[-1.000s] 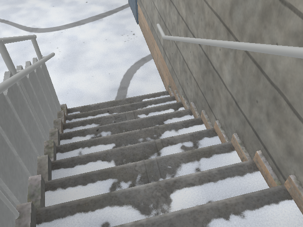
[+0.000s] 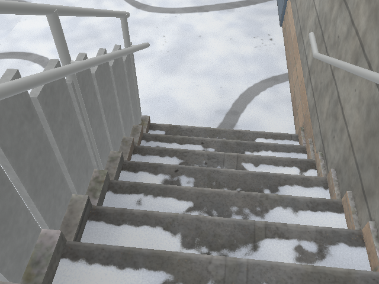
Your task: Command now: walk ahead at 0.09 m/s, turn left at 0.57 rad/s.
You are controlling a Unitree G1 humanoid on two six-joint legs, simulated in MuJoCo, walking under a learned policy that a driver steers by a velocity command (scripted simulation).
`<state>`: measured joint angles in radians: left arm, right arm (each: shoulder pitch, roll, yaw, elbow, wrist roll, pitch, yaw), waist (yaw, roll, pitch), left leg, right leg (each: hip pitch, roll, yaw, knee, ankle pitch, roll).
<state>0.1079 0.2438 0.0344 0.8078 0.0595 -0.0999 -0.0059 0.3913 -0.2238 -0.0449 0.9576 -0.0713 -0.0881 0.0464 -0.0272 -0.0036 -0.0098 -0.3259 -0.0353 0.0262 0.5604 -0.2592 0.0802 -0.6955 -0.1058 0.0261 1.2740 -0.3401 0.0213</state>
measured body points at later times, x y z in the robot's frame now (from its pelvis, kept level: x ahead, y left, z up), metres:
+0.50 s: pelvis +0.05 -0.04 -0.03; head +0.08 -0.04 +0.42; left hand +0.13 +0.20 -0.16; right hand +0.22 -0.26 -0.15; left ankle +0.03 +0.07 -0.73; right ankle +0.04 -0.15 -0.73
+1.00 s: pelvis +0.11 -0.08 -0.02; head +0.12 -0.09 +0.43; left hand +0.24 +0.16 -0.14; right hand +0.09 -0.32 -0.17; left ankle +0.03 +0.08 -0.73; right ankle +0.09 -0.18 -0.71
